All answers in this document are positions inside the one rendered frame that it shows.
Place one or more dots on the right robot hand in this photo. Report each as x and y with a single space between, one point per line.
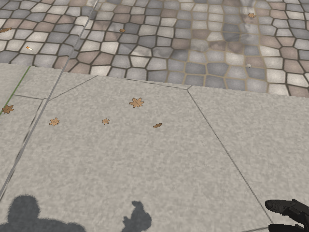
294 209

